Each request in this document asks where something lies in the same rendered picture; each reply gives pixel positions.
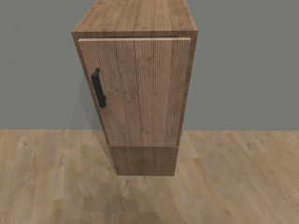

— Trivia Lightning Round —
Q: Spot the handle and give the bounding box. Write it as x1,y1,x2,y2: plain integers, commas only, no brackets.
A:
91,67,107,108

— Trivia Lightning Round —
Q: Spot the cupboard door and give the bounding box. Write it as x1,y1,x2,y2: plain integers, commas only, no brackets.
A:
78,37,192,147

